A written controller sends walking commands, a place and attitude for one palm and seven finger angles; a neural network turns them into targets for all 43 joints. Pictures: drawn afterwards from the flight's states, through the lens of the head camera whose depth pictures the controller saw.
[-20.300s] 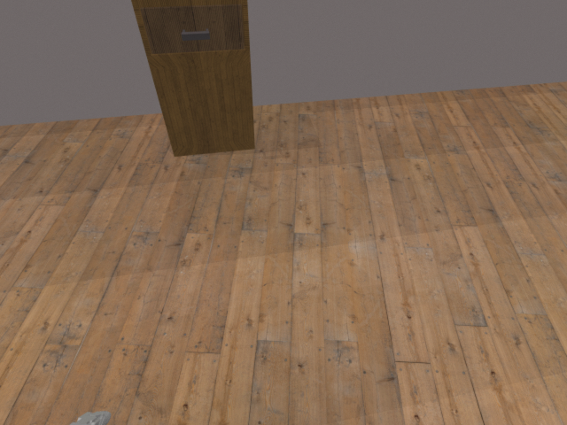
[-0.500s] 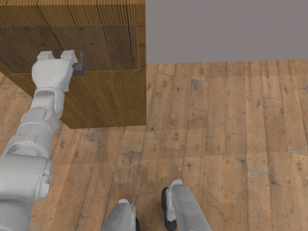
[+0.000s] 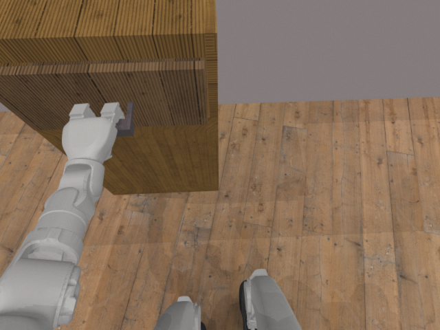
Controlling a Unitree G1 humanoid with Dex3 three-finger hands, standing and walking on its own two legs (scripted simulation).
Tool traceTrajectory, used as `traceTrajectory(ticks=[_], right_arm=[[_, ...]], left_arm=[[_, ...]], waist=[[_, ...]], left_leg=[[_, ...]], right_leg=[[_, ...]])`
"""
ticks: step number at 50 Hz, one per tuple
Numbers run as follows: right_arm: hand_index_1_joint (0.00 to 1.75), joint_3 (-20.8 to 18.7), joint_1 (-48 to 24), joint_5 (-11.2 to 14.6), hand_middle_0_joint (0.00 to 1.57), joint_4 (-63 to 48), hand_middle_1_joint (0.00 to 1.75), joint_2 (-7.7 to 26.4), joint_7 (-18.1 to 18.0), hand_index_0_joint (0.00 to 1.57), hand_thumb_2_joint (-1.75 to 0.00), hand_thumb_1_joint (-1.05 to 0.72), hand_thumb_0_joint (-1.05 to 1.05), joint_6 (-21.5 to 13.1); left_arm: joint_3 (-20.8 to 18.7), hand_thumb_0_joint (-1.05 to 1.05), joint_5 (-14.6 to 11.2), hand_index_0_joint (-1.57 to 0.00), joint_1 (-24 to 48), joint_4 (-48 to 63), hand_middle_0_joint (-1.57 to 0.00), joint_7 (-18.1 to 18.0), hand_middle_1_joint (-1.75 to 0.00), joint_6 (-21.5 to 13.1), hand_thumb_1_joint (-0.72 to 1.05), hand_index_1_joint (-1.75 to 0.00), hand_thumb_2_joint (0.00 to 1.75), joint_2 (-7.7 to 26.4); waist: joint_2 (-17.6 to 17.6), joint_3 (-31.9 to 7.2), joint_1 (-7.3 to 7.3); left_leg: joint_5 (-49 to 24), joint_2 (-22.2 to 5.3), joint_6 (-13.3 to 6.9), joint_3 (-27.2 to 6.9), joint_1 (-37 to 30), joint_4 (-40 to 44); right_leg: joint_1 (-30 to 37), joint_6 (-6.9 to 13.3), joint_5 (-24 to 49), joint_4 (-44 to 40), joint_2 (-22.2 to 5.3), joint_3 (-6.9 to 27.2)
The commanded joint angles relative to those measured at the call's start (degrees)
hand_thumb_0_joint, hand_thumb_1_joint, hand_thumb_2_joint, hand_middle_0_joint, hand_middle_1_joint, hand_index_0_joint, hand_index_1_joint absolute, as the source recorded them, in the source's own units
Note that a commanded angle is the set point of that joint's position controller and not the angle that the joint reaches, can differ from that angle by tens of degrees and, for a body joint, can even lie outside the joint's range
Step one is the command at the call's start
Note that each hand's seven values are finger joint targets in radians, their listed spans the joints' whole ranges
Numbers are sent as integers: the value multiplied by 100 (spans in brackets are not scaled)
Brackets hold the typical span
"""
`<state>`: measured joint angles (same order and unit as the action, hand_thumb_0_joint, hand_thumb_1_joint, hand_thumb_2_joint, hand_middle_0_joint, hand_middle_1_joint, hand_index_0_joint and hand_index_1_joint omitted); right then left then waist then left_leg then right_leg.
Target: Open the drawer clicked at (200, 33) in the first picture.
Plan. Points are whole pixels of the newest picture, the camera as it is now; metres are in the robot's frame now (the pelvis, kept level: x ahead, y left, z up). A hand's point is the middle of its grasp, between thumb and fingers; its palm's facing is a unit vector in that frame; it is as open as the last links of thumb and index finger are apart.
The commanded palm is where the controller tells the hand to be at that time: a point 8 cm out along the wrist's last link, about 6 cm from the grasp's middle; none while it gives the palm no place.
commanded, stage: pull the drawer open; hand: left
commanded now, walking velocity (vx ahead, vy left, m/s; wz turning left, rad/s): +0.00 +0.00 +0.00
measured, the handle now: (104, 118) +0.52 +0.22 -0.02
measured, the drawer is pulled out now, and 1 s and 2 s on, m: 0.02 0.16 0.27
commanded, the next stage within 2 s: none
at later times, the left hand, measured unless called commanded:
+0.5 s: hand (100, 176) +0.40 +0.22 -0.04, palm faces -0.03 -0.06 -1.00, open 6.0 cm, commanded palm +0.35 +0.23 +0.01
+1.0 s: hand (95, 216) +0.32 +0.22 -0.04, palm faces -0.03 -0.05 -1.00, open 6.0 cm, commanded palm +0.29 +0.22 +0.01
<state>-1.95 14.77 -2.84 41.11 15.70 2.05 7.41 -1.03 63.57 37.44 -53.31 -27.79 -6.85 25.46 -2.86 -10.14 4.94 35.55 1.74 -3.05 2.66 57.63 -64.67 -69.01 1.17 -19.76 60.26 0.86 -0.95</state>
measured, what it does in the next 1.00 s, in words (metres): stands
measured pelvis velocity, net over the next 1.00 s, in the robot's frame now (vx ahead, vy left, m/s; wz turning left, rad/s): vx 0.03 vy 0.00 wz -0.01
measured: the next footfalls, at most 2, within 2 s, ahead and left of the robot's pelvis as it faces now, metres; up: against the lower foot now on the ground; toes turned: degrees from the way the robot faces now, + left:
none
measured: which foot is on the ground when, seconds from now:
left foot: down 0.00-1.00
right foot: down 0.00-1.00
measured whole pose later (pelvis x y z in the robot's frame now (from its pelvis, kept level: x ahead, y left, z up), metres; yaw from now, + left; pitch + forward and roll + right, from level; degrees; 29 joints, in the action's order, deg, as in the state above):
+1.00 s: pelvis +0.03 +0.00 +0.02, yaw -1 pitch +22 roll +0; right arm -2.1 9.0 -2.5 35.9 14.0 1.5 6.8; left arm 3.1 65.3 0.6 -24.7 -33.1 -2.2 17.7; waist -2.4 -10.1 0.4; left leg 36.1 1.8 -2.3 1.7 44.3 -58.8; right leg -56.9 1.5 -21.8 57.0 1.6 -0.6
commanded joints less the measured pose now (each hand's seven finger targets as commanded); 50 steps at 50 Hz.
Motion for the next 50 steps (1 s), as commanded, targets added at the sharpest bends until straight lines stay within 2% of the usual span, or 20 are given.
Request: traceTrajectory(ticks=[1,4,7,10,13,15,18,20,29,30,31,33,37,39,41,43,44,45,47,50], right_arm=[[30,-345,653,-46,20,-368,30,883,-57,20,-90,-90,0,-14],[30,-356,553,-21,20,-431,30,834,-71,20,-90,-90,0,27],[30,-348,497,-27,20,-483,30,804,-89,20,-90,-90,0,58],[30,-359,376,-20,20,-585,30,756,-92,20,-90,-90,0,66],[30,-366,330,-5,20,-674,30,723,-93,20,-90,-90,0,64],[30,-352,232,-13,20,-731,30,714,-89,20,-90,-90,0,62],[30,-346,160,9,20,-769,30,692,-94,20,-90,-90,0,52],[30,-348,60,-1,20,-823,30,689,-97,20,-90,-90,0,45],[30,-340,-114,34,20,-927,30,655,-90,20,-90,-90,0,-7],[30,-335,-158,25,20,-932,30,672,-104,20,-90,-90,0,-10],[30,-314,-136,25,20,-927,30,668,-108,20,-90,-90,0,-11],[30,-312,-213,50,20,-978,30,641,-115,20,-90,-90,0,-46],[30,-297,-284,35,20,-1088,30,602,-114,20,-90,-90,0,-124],[30,-303,-354,49,20,-1122,30,589,-105,20,-90,-90,0,-157],[30,-297,-413,32,20,-1113,30,610,-98,20,-90,-90,0,-172],[30,-280,-440,15,20,-1135,30,596,-111,20,-90,-90,0,-196],[30,-286,-466,11,20,-1163,30,575,-109,20,-90,-90,0,-220],[30,-285,-523,6,20,-1162,30,602,-102,20,-90,-90,0,-229],[30,-289,-525,6,20,-1152,30,577,-97,20,-90,-90,0,-253],[30,-290,-605,-17,20,-1124,30,613,-140,20,-90,-90,0,-272]], left_arm=[[-412,0,-55,-40,671,813,-40,-224,-135,118,90,-135,90,1172],[-237,0,-73,-40,448,897,-40,-228,-135,188,90,-135,90,884],[-364,0,-84,-40,72,1035,-40,-238,-135,210,90,-135,90,933],[-294,0,-83,-40,-113,1421,-40,-252,-135,205,90,-135,90,779],[-259,0,-82,-40,-579,1629,-40,-302,-135,251,90,-135,90,627],[-335,0,-95,-40,-800,1901,-40,-334,-135,265,90,-135,90,659],[-315,0,-77,-40,-1202,1940,-40,-389,-135,320,90,-135,90,545],[-338,0,-62,-40,-1274,2235,-40,-438,-135,326,90,-135,90,545],[-104,0,33,-40,-2032,2656,-40,-601,-135,559,90,-135,90,187],[-154,0,9,-40,-1920,2794,-40,-597,-135,585,90,-135,90,248],[-284,0,11,-40,-2126,2810,-40,-604,-135,594,90,-135,90,394],[-109,0,13,-40,-2370,2860,-40,-589,-135,613,90,-135,90,167],[-167,0,-49,-40,-2944,3234,-40,-616,-135,553,90,-135,90,114],[-109,0,-19,-40,-3184,3400,-40,-646,-135,534,90,-135,90,16],[-123,0,-13,-40,-3125,3542,-40,-674,-135,532,90,-135,90,47],[-304,0,19,-40,-3390,3618,-40,-733,-135,497,90,-135,90,200],[-100,0,62,-40,-3426,3656,-40,-753,-135,499,90,-135,90,-28],[-169,0,37,-40,-3400,3789,-40,-777,-135,501,90,-135,90,26],[-113,0,63,-40,-3660,3691,-40,-821,-135,531,90,-135,90,-70],[-200,0,106,-40,-3300,3852,-40,-864,-135,551,90,-135,90,100]], waist=[[91,-2962,-318],[236,-2723,-276],[356,-2793,-385],[154,-2822,-432],[323,-2733,-463],[179,-2779,-530],[421,-2552,-501],[245,-2627,-548],[169,-2395,-567],[151,-2399,-545],[160,-2470,-640],[209,-2292,-597],[259,-2409,-683],[203,-2239,-664],[115,-2110,-633],[229,-2204,-706],[176,-2090,-637],[35,-2079,-662],[189,-1966,-653],[179,-2006,-616]], left_leg=[[-3451,-17,241,-394,-711,906],[-3454,-21,226,-355,-761,968],[-3620,-18,218,-340,-760,1012],[-3804,-17,229,-340,-936,1059],[-3969,-46,242,-341,-993,1096],[-4084,-29,246,-347,-1047,1117],[-3895,-30,241,-323,-1033,1143],[-3885,-5,240,-313,-1102,1147],[-4135,-57,354,-395,-1556,1182],[-4232,-63,349,-398,-1587,1193],[-4294,-60,363,-404,-1598,1203],[-4278,-72,377,-402,-1637,1225],[-4237,-58,359,-402,-1643,1249],[-4244,-76,391,-431,-1720,1257],[-4116,-80,399,-428,-1754,1260],[-4046,-48,384,-398,-1647,1223],[-4007,-55,402,-420,-1686,1231],[-4033,-50,410,-431,-1723,1235],[-3957,-66,426,-434,-1721,1211],[-3679,-26,399,-413,-1599,1181]], right_leg=[[3397,124,2352,-258,27,138],[3436,121,2424,-374,38,135],[3691,125,2651,-367,16,175],[3736,153,2782,-395,17,195],[3834,139,2917,-431,8,194],[3930,165,3074,-420,5,219],[3936,142,3016,-490,14,215],[3974,161,3002,-470,15,208],[3740,160,2750,-520,51,98],[3757,179,2866,-528,44,106],[3853,169,2880,-486,36,120],[3790,169,2863,-538,52,104],[3997,172,2919,-531,49,134],[3841,179,2815,-549,64,129],[3702,188,2643,-561,73,110],[3843,194,2737,-508,76,166],[3731,195,2658,-528,80,141],[3658,214,2595,-512,78,131],[3585,197,2443,-519,87,89],[3611,212,2415,-506,81,160]])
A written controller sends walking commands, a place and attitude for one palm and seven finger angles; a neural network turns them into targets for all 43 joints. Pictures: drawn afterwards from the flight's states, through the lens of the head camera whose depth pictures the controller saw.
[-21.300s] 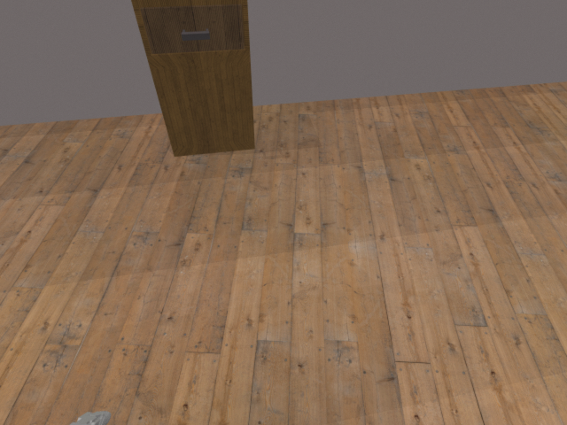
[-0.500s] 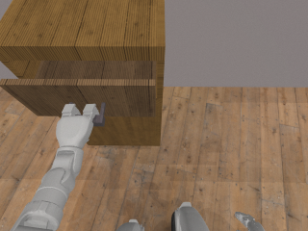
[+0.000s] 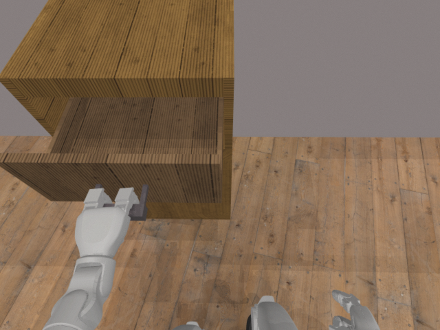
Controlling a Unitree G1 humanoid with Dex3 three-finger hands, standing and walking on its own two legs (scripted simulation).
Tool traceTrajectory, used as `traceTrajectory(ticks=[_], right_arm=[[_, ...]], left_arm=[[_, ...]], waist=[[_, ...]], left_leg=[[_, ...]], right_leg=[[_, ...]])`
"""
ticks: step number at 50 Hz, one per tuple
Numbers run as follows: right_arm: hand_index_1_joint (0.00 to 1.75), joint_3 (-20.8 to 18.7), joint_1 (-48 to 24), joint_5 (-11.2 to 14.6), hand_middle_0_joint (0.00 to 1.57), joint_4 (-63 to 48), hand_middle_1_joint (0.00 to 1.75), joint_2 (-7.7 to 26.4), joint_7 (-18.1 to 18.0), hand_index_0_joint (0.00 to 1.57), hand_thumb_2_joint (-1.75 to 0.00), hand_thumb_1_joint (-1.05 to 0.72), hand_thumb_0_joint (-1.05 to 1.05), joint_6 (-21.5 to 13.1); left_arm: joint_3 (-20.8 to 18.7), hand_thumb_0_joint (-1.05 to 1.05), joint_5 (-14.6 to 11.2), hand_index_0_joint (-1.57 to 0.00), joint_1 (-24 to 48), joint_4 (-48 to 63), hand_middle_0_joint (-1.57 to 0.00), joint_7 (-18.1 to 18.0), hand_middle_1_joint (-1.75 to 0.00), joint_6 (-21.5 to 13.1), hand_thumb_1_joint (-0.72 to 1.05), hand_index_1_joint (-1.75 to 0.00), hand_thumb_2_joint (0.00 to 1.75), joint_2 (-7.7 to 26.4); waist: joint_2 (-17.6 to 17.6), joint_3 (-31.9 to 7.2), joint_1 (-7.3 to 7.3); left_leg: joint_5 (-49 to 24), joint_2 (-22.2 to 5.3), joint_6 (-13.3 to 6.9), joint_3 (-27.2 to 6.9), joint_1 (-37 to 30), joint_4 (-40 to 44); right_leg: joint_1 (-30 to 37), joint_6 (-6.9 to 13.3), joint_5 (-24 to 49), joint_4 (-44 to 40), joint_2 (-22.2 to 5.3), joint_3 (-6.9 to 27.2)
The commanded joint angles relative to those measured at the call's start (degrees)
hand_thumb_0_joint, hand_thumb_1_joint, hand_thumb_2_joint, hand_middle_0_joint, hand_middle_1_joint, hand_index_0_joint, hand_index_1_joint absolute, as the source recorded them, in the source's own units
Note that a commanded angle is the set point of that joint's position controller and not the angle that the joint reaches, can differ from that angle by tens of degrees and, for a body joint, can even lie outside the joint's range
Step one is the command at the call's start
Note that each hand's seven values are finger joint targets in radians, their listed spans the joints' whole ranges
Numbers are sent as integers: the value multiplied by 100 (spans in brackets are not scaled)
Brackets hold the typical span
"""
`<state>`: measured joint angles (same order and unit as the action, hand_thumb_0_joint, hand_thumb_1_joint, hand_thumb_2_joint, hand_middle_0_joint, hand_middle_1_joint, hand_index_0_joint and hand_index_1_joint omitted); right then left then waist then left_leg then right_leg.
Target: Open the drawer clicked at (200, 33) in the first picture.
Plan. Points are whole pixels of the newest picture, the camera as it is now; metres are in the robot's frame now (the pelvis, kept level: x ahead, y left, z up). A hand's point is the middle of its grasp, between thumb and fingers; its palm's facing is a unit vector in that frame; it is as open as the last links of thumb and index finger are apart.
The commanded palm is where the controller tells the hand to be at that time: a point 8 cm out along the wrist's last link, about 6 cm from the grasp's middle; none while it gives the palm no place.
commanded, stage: pull the drawer open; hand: left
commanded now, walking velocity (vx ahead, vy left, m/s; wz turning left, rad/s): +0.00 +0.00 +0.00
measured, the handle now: (118, 200) +0.36 +0.22 -0.04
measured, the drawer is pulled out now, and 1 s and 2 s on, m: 0.16 0.27 0.30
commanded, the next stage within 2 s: open the thumb to release the handle in 1.44 s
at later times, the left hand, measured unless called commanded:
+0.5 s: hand (110, 263) +0.24 +0.22 -0.06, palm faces -0.04 -0.05 -1.00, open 6.0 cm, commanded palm +0.19 +0.23 -0.01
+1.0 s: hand (103, 298) +0.18 +0.22 -0.05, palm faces -0.05 -0.05 -1.00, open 6.0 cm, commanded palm +0.13 +0.23 -0.01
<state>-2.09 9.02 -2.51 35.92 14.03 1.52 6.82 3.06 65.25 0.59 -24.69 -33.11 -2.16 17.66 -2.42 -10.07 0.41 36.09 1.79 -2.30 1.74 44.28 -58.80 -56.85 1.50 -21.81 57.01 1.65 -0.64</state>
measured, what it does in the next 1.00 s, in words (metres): stands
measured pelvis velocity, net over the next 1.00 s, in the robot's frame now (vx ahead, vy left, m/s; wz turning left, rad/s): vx -0.02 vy -0.02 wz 0.00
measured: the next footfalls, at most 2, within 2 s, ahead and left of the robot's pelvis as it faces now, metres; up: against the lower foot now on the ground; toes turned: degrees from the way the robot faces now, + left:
none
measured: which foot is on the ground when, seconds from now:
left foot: down 0.00-1.00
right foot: down 0.00-1.00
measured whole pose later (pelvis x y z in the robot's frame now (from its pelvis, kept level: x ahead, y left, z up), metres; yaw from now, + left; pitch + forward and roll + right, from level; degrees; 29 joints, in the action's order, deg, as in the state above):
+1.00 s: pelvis -0.02 -0.02 -0.02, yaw +0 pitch +20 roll +2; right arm -1.1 4.8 -2.8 33.6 13.1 -0.6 4.3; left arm -0.2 64.2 -20.6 -9.7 -34.4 -5.9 18.8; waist -0.6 -9.8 -1.2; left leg 36.9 1.8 -0.8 2.8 46.7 -63.8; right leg -60.6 3.4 -22.6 63.5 1.9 0.1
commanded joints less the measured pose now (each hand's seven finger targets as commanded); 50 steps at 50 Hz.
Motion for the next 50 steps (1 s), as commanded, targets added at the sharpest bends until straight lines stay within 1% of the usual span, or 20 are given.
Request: traceTrajectory(ticks=[1,4,7,12,13,18,21,22,24,26,28,29,31,36,41,42,44,46,48,50], right_arm=[[30,-273,-20,-50,20,-605,30,744,-96,20,-90,-90,0,-224],[30,-273,-74,-34,20,-577,30,738,-130,20,-90,-90,0,-253],[30,-257,-109,-33,20,-581,30,727,-176,20,-90,-90,0,-283],[30,-220,-225,-2,20,-687,30,702,-200,20,-90,-90,0,-348],[30,-223,-256,5,20,-704,30,695,-207,20,-90,-90,0,-361],[30,-222,-336,-4,20,-781,30,681,-208,20,-90,-90,0,-425],[30,-215,-388,-11,20,-794,30,682,-199,20,-90,-90,0,-435],[30,-226,-408,-22,20,-822,30,671,-190,20,-90,-90,0,-444],[30,-238,-431,-20,20,-833,30,667,-181,20,-90,-90,0,-449],[30,-243,-471,-39,20,-850,30,679,-186,20,-90,-90,0,-454],[30,-247,-505,-41,20,-834,30,673,-200,20,-90,-90,0,-462],[30,-255,-499,-49,20,-819,30,679,-204,20,-90,-90,0,-470],[30,-252,-518,-57,20,-846,30,673,-216,20,-90,-90,0,-473],[30,-214,-600,-55,20,-870,30,653,-257,20,-90,-90,0,-473],[30,-186,-661,-51,20,-936,30,617,-293,20,-90,-90,0,-494],[30,-186,-638,-52,20,-920,30,616,-296,20,-90,-90,0,-497],[30,-179,-676,-53,20,-978,30,605,-298,20,-90,-90,0,-500],[30,-164,-665,-51,20,-1000,30,591,-296,20,-90,-90,0,-499],[30,-163,-694,-63,20,-1059,30,564,-270,20,-90,-90,0,-510],[30,-138,-721,-62,20,-1109,30,562,-253,20,-90,-90,0,-507]], left_arm=[[-592,0,-41,-40,266,947,-40,-342,-135,98,90,-135,90,851],[-512,0,-58,-40,341,818,-40,-318,-135,134,90,-135,90,782],[-607,0,-81,-40,332,844,-40,-277,-135,114,90,-135,90,916],[-738,0,-195,-40,-278,920,-40,-207,-135,53,90,-135,90,961],[-691,0,-187,-40,-277,989,-40,-197,-135,26,90,-135,90,913],[-902,0,-210,-40,-773,1244,-40,-242,-135,-94,90,-135,90,1026],[-1048,0,-205,-40,-1082,1449,-40,-304,-135,-153,90,-135,90,1121],[-1027,0,-208,-40,-1300,1529,-40,-336,-135,-166,90,-135,90,1054],[-960,0,-201,-40,-1444,1609,-40,-387,-135,-160,90,-135,90,970],[-1051,0,-205,-40,-1565,1794,-40,-447,-135,-171,90,-135,90,1031],[-1047,0,-195,-40,-1643,1791,-40,-482,-135,-160,90,-135,90,1001],[-1036,0,-179,-40,-1583,1865,-40,-504,-135,-166,90,-135,90,1000],[-1076,0,-170,-40,-1772,1998,-40,-542,-135,-160,90,-135,90,1029],[-1067,0,-258,-40,-2105,2058,-40,-519,-135,-132,90,-135,90,996],[-1095,0,-280,-40,-2324,2199,-40,-495,-135,-203,90,-135,90,1013],[-1154,0,-299,-40,-2394,2141,-40,-485,-135,-210,90,-135,90,1049],[-1132,0,-277,-40,-2476,2266,-40,-482,-135,-246,90,-135,90,1044],[-1233,0,-303,-40,-2759,2306,-40,-476,-135,-275,90,-135,90,1093],[-1201,0,-291,-40,-3077,2509,-40,-478,-135,-332,90,-135,90,1051],[-1187,0,-327,-40,-3300,2578,-40,-448,-135,-358,90,-135,90,1008]], waist=[[83,-2033,-197],[244,-1860,-137],[191,-1987,-207],[258,-1885,-330],[279,-1819,-288],[367,-1805,-372],[231,-1802,-420],[190,-1824,-435],[302,-1680,-369],[240,-1789,-400],[325,-1661,-363],[308,-1681,-342],[180,-1826,-398],[410,-1633,-372],[313,-1617,-428],[442,-1515,-427],[372,-1528,-459],[369,-1554,-495],[200,-1713,-557],[232,-1608,-526]], left_leg=[[-3734,-27,339,-319,-302,598],[-3367,3,308,-277,-162,583],[-3099,39,289,-259,-104,611],[-2826,97,239,-196,97,684],[-2741,98,229,-196,115,678],[-2386,131,185,-145,321,662],[-2430,142,205,-168,348,630],[-2450,140,209,-158,326,609],[-2318,143,197,-148,384,570],[-2301,139,199,-160,386,526],[-2196,148,193,-159,449,481],[-2192,140,194,-170,427,469],[-2351,138,215,-185,314,447],[-2190,150,195,-177,438,409],[-1921,183,165,-139,540,367],[-1868,178,167,-153,577,375],[-1814,189,165,-148,604,364],[-1969,188,171,-157,535,353],[-2088,195,189,-140,490,327],[-2161,192,182,-162,504,303]], right_leg=[[2413,170,2589,-168,-4,127],[2357,160,2399,-231,-1,134],[2440,165,2221,-217,-10,166],[2680,172,2216,-273,-23,271],[2617,173,2167,-298,-20,293],[2686,180,1937,-315,-30,415],[2641,212,2000,-236,-23,479],[2616,214,2005,-223,-23,484],[2510,208,1885,-245,-24,477],[2481,207,1818,-184,-36,477],[2375,203,1728,-189,-29,496],[2337,202,1716,-172,-30,483],[2324,215,1781,-98,-32,479],[2310,191,1721,-131,-43,500],[2307,184,1437,-158,-65,552],[2287,183,1374,-183,-57,550],[2275,188,1283,-178,-60,571],[2289,203,1466,-138,-46,579],[2363,215,1645,-68,-46,588],[2308,240,1732,-44,-28,547]])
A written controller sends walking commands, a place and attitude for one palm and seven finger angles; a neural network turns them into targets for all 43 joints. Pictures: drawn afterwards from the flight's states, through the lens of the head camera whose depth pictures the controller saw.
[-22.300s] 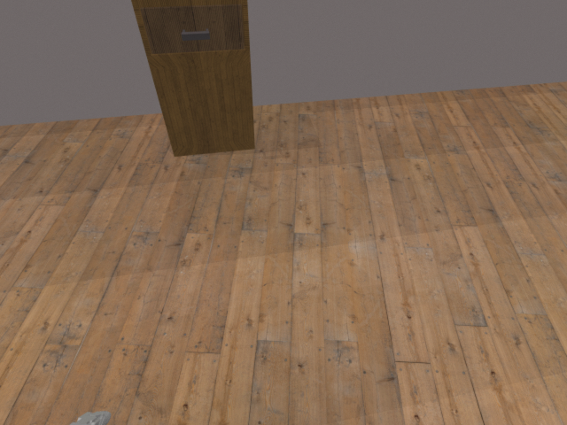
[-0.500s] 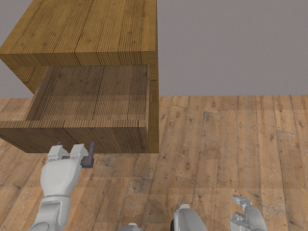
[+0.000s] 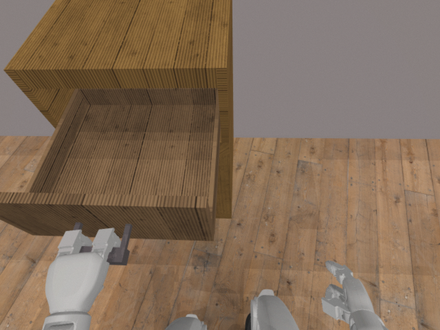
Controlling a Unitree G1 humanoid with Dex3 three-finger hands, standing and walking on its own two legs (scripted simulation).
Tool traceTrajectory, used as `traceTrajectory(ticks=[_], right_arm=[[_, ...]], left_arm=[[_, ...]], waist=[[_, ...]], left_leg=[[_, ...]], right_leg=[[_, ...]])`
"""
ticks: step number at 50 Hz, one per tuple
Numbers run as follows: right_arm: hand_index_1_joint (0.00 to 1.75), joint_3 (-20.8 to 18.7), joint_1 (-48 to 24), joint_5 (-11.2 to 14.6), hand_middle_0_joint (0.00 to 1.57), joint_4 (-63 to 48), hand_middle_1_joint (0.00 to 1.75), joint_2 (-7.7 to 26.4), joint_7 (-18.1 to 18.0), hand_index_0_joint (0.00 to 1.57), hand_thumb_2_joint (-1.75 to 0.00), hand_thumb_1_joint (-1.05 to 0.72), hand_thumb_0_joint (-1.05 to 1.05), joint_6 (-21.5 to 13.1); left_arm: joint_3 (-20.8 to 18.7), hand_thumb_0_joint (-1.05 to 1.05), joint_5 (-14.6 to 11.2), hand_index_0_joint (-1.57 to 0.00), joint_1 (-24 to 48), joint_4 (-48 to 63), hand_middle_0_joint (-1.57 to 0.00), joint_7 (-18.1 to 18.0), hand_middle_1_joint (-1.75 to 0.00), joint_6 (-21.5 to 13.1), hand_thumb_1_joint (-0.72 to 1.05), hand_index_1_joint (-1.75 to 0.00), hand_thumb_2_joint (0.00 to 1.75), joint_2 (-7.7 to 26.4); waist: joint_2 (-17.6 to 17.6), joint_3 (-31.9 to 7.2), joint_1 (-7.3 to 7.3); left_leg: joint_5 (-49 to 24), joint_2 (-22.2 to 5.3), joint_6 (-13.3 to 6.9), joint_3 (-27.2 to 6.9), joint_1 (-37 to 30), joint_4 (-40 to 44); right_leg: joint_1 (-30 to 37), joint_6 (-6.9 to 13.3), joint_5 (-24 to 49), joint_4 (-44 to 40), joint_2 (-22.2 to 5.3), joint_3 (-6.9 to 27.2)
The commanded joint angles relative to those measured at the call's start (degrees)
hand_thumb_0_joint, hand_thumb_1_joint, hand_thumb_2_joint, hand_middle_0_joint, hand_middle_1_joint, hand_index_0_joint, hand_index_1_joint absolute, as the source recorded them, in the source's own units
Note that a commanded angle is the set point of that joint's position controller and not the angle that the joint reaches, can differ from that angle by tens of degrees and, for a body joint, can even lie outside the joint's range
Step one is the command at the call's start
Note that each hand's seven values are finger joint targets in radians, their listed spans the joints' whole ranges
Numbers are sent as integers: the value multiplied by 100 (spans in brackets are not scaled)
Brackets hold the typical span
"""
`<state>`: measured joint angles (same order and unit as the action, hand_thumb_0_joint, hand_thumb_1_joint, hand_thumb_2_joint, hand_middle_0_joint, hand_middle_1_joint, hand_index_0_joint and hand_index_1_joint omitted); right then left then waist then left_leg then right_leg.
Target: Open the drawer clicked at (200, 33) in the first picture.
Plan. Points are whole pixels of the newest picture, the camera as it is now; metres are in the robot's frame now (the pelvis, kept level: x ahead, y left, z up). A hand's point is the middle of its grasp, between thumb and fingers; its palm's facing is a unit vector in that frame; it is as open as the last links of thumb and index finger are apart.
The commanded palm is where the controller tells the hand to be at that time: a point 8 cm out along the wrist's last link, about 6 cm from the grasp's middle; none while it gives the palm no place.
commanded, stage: pull the drawer open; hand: left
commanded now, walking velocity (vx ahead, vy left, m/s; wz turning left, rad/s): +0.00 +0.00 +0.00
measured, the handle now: (98, 242) +0.27 +0.25 -0.02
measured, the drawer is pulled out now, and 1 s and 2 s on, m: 0.27 0.30 0.30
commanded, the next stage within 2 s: open the thumb to release the handle in 0.44 s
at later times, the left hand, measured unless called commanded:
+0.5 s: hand (88, 300) +0.17 +0.24 -0.04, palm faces -0.10 -0.06 -0.99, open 6.2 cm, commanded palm +0.12 +0.25 +0.01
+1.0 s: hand (90, 297) +0.18 +0.24 -0.04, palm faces -0.04 -0.05 -1.00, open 11.5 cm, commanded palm +0.15 +0.25 +0.01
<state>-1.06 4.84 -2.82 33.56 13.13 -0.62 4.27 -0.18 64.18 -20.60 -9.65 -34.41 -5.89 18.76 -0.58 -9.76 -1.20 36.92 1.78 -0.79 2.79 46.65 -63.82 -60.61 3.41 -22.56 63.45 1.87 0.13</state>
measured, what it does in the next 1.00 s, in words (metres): stands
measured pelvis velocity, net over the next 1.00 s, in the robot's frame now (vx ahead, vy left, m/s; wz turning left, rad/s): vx -0.01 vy -0.01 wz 0.02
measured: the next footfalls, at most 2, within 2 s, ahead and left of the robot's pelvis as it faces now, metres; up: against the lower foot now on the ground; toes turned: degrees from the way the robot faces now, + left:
none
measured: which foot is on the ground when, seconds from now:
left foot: down 0.00-1.00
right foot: down 0.00-1.00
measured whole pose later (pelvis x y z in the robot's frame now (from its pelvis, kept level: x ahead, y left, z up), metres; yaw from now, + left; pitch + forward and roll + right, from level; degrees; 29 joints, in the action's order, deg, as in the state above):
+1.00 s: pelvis -0.01 -0.01 -0.01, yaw +1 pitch +19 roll +3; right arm -0.9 5.5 -3.2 33.0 13.9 -1.6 4.5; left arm -0.1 63.4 -23.3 -7.2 -34.9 -7.3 19.3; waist -1.1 -9.7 -2.2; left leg 37.0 2.2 -0.3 1.5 49.1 -66.6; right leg -62.3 3.9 -22.6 65.4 1.2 -1.1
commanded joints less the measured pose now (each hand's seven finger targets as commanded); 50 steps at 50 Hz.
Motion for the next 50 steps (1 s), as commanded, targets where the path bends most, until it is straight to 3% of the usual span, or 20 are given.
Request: traceTrajectory(ticks=[1,3,5,10,12,13,17,23,26,27,28,31,33,36,39,41,47,50], right_arm=[[30,-241,-289,-49,20,-874,30,642,-38,20,-90,-90,0,-258],[30,-239,-311,-59,20,-911,30,623,-18,20,-90,-90,0,-264],[30,-231,-334,-82,20,-942,30,634,-21,20,-90,-90,0,-271],[30,-238,-325,-136,20,-975,30,620,0,20,-90,-90,0,-281],[30,-250,-283,-155,20,-988,30,593,10,20,-90,-90,0,-280],[30,-258,-287,-156,20,-1030,30,576,25,20,-90,-90,0,-287],[30,-255,-289,-141,20,-1093,30,554,59,20,-90,-90,0,-274],[30,-252,-294,-147,20,-1110,30,568,74,20,-90,-90,0,-256],[30,-247,-260,-174,20,-1117,30,565,73,20,-90,-90,0,-281],[30,-279,-212,-216,20,-950,30,711,44,20,-90,-90,0,-246],[30,-301,-186,-238,20,-981,30,663,10,20,-90,-90,0,-286],[30,-305,-103,-219,20,-934,30,684,-30,20,-90,-90,0,-303],[30,-309,-104,-190,20,-936,30,687,-31,20,-90,-90,0,-284],[30,-272,-175,-136,20,-953,30,682,-58,20,-90,-90,0,-236],[30,-248,-239,-97,20,-932,30,679,-103,20,-90,-90,0,-227],[30,-224,-255,-87,20,-913,30,684,-126,20,-90,-90,0,-232],[30,-227,-297,-61,20,-851,30,680,-170,20,-90,-90,0,-228],[30,-225,-304,-55,20,-845,30,707,-175,20,-90,-90,0,-222]], left_arm=[[-901,0,-218,-40,-1278,1102,-40,-321,-135,-29,90,-135,90,932],[-869,0,-197,-40,-1561,1112,-40,-309,-135,-87,90,-135,90,869],[-1022,0,-222,-40,-1581,1357,-40,-313,-135,-169,90,-135,90,1004],[-1057,0,-166,-40,-1825,1509,-40,-319,-135,-351,90,-135,90,986],[-1086,0,-158,-40,-2130,1464,-40,-322,-135,-415,90,-135,90,965],[-968,0,-159,-40,-2239,1501,-40,-294,-135,-425,90,-135,90,839],[-1018,0,-226,-40,-2580,1622,-40,-249,-135,-436,90,-135,90,863],[-1051,0,-221,-40,-2508,1681,-40,-227,-135,-463,90,-135,90,887],[-1034,0,-213,-40,-2536,1749,-40,-255,-135,-466,90,-135,90,876],[-691,0,-60,-40,-828,1754,-40,-317,-135,-416,90,-135,90,795],[-879,0,-28,-40,-894,1684,-40,-380,-134,-441,83,-134,87,835],[-991,0,-97,-38,-1111,1438,-38,-420,-132,-350,62,-132,78,942],[-939,0,-122,-37,-1184,1484,-37,-412,-130,-271,48,-130,72,933],[-773,0,-181,-35,-1109,1379,-35,-342,-128,-126,27,-128,63,839],[-758,0,-174,-34,-857,1246,-34,-324,-126,-60,6,-126,54,882],[-884,0,-196,-33,-848,1204,-33,-327,-124,-48,-8,-124,48,1015],[-829,0,-169,-30,-515,1024,-30,-321,-120,-45,-50,-120,30,1000],[-856,0,-188,-30,-329,1035,-30,-323,-120,-32,-50,-120,30,1052]], waist=[[86,-1649,-382],[133,-1487,-385],[80,-1571,-387],[-48,-1486,-398],[119,-1571,-439],[43,-1521,-442],[43,-1550,-501],[191,-1499,-453],[34,-1621,-453],[158,-1435,41],[57,-1544,-159],[212,-1807,-213],[64,-1831,-255],[207,-1671,-210],[366,-1440,-199],[318,-1494,-263],[201,-1297,-217],[197,-1401,-181]], left_leg=[[-2265,196,30,-258,286,775],[-2173,197,41,-270,361,761],[-2173,210,14,-270,394,703],[-2182,209,28,-281,412,612],[-2228,215,45,-281,439,554],[-2162,224,41,-252,440,547],[-2317,219,49,-244,446,544],[-2145,212,36,-268,590,509],[-2321,205,40,-253,474,475],[-2116,165,23,-347,517,264],[-2042,160,23,-341,548,327],[-2198,167,47,-315,429,347],[-2230,175,79,-309,359,430],[-2069,174,34,-280,448,484],[-1560,176,-10,-260,630,558],[-1496,180,-19,-230,657,594],[-1255,196,-40,-220,710,607],[-1250,188,-51,-226,685,602]], right_leg=[[2701,31,1872,-665,-63,510],[2601,36,1749,-660,-57,502],[2633,63,1860,-638,-61,576],[2347,87,1729,-510,-52,492],[2352,65,1708,-450,-49,469],[2310,61,1625,-480,-57,464],[2397,81,1796,-445,-53,456],[2340,71,1671,-432,-49,495],[2310,79,1829,-378,-51,467],[1714,37,1687,-349,-70,493],[1819,18,1428,-307,-98,381],[2043,11,1608,-329,-93,384],[2129,15,1617,-361,-95,346],[2234,-18,1502,-497,-113,326],[2252,-45,927,-693,-135,386],[2373,-37,848,-730,-152,454],[2237,-23,440,-889,-149,583],[2246,-24,393,-898,-155,565]])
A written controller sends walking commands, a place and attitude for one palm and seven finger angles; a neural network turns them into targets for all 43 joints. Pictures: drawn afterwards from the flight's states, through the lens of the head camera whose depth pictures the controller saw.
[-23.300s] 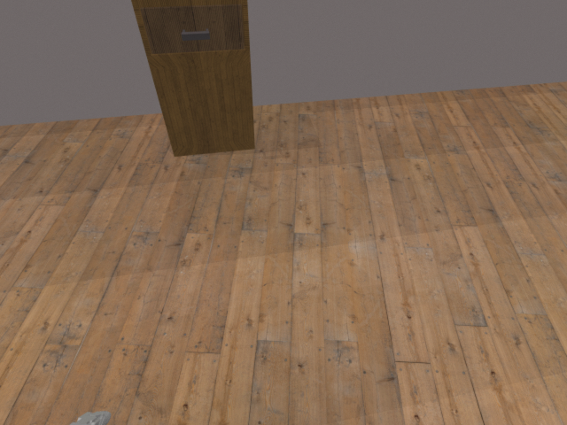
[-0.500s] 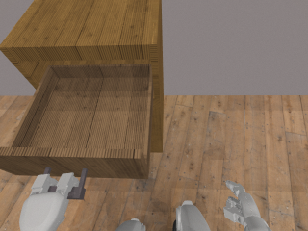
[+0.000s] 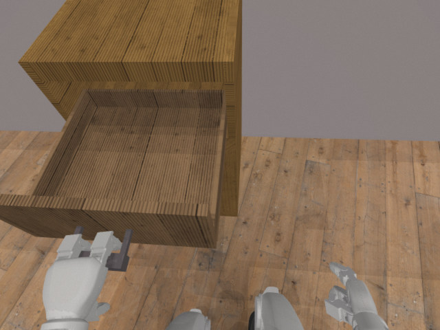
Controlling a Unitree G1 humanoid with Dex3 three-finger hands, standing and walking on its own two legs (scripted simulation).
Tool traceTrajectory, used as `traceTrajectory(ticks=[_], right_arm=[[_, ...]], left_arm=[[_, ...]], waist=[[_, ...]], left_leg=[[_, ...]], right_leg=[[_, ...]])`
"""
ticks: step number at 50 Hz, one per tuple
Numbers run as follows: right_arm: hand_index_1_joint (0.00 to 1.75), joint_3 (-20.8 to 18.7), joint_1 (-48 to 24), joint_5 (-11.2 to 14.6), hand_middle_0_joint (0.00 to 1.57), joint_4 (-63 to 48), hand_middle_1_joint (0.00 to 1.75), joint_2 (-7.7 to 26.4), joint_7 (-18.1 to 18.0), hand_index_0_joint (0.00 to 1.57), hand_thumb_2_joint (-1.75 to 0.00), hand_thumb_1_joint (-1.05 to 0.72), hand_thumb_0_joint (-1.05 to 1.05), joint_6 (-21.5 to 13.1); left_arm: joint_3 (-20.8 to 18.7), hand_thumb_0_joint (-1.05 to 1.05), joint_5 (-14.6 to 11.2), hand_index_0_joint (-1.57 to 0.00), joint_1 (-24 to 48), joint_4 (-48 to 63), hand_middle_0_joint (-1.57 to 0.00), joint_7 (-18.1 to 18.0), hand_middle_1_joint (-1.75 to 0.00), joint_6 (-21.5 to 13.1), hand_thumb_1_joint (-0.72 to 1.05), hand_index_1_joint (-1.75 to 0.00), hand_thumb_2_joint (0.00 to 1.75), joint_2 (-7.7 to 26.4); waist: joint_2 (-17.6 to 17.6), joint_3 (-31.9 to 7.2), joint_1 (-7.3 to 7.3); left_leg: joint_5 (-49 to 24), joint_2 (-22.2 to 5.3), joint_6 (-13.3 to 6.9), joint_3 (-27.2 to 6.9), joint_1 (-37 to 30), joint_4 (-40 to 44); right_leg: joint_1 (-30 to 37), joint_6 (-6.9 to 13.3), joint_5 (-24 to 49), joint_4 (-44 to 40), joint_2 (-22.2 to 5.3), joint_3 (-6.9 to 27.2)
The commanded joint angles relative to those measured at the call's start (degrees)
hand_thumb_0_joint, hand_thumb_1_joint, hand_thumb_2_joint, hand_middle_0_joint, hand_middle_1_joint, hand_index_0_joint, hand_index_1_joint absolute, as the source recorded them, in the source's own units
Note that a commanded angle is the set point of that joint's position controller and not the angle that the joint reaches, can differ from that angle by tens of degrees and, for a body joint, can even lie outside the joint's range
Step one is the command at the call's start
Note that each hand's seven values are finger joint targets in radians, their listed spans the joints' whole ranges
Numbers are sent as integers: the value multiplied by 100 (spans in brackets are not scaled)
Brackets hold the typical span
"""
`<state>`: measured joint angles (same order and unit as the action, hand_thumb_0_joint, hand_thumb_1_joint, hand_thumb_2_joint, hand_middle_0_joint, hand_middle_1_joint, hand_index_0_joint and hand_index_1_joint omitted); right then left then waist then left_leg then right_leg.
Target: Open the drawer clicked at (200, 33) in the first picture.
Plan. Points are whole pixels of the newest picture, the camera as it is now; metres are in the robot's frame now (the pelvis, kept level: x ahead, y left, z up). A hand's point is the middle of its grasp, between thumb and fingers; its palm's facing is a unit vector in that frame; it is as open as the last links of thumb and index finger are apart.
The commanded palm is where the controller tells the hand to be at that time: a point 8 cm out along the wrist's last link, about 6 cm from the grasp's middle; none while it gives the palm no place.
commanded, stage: open the thumb to release the handle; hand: left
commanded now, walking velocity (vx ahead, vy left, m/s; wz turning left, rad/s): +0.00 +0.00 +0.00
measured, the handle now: (98, 247) +0.26 +0.25 -0.01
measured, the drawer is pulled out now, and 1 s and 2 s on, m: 0.30 0.30 0.30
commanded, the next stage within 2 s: lift the hand off the handle in 0.04 s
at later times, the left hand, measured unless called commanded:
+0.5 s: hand (97, 278) +0.21 +0.24 -0.03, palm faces -0.02 -0.04 -1.00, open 13.8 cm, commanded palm +0.18 +0.26 +0.02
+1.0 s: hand (82, 270) +0.21 +0.25 +0.01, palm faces -0.01 -0.05 -1.00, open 13.7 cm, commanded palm +0.18 +0.25 +0.06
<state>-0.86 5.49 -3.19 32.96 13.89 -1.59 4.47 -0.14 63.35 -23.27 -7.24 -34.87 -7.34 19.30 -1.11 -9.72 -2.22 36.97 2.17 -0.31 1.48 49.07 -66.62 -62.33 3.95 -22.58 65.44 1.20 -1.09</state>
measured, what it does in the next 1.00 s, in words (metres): stands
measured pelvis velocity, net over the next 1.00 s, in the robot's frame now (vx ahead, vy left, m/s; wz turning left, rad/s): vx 0.00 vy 0.00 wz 0.00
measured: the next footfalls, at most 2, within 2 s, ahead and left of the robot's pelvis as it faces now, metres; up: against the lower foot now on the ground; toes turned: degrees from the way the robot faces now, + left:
none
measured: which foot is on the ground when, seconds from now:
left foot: down 0.00-1.00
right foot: down 0.00-1.00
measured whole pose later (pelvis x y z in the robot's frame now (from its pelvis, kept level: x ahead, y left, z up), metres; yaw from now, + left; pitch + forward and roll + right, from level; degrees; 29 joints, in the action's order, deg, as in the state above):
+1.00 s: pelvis +0.00 +0.00 +0.03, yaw +0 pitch +15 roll +2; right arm -1.1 7.0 -1.9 33.3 14.5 -2.7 4.4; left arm 1.1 61.1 -20.8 -6.6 -31.4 -2.5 19.2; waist -2.1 -8.0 -2.5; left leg 33.1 2.4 -0.6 1.2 39.7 -57.6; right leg -52.6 3.5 -19.6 57.1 1.2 -0.8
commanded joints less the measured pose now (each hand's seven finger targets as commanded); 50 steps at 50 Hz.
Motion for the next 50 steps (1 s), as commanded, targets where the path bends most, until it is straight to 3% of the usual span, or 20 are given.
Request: traceTrajectory(ticks=[1,6,8,11,12,15,25,28,32,40,43,50], right_arm=[[30,-253,-361,-22,20,-788,30,617,-86,20,-90,-90,0,-254],[30,-258,-365,-5,20,-739,30,622,-129,20,-90,-90,0,-240],[30,-277,-370,3,20,-720,30,619,-131,20,-90,-90,0,-256],[30,-274,-372,1,20,-675,30,634,-138,20,-90,-90,0,-266],[30,-278,-372,4,20,-699,30,627,-138,20,-90,-90,0,-276],[30,-264,-382,17,20,-624,30,663,-175,20,-90,-90,0,-272],[30,-242,-428,54,20,-604,30,633,-243,20,-90,-90,0,-293],[30,-246,-392,59,20,-633,30,612,-245,20,-90,-90,0,-301],[30,-233,-411,70,20,-645,30,622,-251,20,-90,-90,0,-275],[30,-231,-380,76,20,-787,30,651,-187,20,-90,-90,0,-272],[30,-245,-344,83,20,-800,30,632,-183,20,-90,-90,0,-266],[30,-216,-324,99,20,-897,30,642,-146,20,-90,-90,0,-299]], left_arm=[[-852,0,-110,-30,-104,755,-30,-284,-120,112,-50,-120,30,994],[-929,0,-147,-30,39,617,-30,-275,-120,133,-50,-120,30,1068],[-792,0,-94,-30,237,634,-30,-277,-120,133,-50,-120,30,984],[-823,0,-85,-30,355,589,-30,-303,-120,171,-50,-120,30,1038],[-699,0,-89,-30,345,567,-30,-289,-120,201,-50,-120,30,927],[-741,0,-88,-30,829,517,-30,-291,-120,253,-50,-120,30,1042],[-774,0,-132,-30,1174,594,-30,-185,-120,294,-50,-120,30,1195],[-768,0,-175,-30,923,714,-30,-153,-120,301,-50,-120,30,1161],[-797,0,-212,-30,840,704,-30,-123,-120,339,-50,-120,30,1167],[-603,0,-207,-30,649,1029,-30,-63,-120,407,-50,-120,30,1003],[-595,0,-222,-30,503,959,-30,-22,-120,449,-50,-120,30,976],[-535,0,-281,-30,256,1206,-30,183,-120,435,-50,-120,30,962]], waist=[[245,-1413,-117],[468,-1370,-100],[281,-1409,-55],[309,-1537,-67],[265,-1451,-44],[410,-1404,43],[280,-1507,11],[172,-1555,-52],[347,-1384,-29],[68,-1334,-39],[343,-1202,-31],[275,-1135,-49]], left_leg=[[-1245,167,-99,-67,473,878],[-1179,169,-103,-58,612,854],[-1152,172,-99,-67,551,848],[-1192,162,-99,-73,493,868],[-1138,159,-96,-71,487,893],[-1051,141,-119,-86,497,897],[-958,158,-128,-41,448,955],[-1104,166,-112,-53,260,1090],[-1052,150,-115,-64,232,1192],[-1411,127,-104,-111,-278,1532],[-1413,133,-109,-93,-289,1602],[-1625,131,-111,-121,-582,1845]], right_leg=[[2493,-93,385,-1118,-117,724],[2576,-115,304,-1200,-137,832],[2466,-106,232,-1191,-133,812],[2485,-107,291,-1144,-126,765],[2462,-112,212,-1184,-136,723],[2381,-120,49,-1236,-125,710],[2614,-126,-236,-1453,-163,869],[2760,-123,0,-1451,-147,789],[2785,-138,-108,-1564,-141,766],[2924,-87,466,-1601,-96,575],[3084,-125,521,-1735,-105,622],[3338,-97,813,-1869,-89,589]])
